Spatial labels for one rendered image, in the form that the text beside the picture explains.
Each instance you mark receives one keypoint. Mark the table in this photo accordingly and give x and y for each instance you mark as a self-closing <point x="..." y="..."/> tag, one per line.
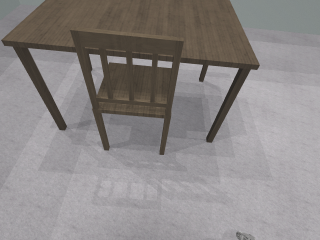
<point x="211" y="30"/>

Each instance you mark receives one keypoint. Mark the chair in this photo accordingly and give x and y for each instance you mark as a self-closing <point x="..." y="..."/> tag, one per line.
<point x="129" y="89"/>

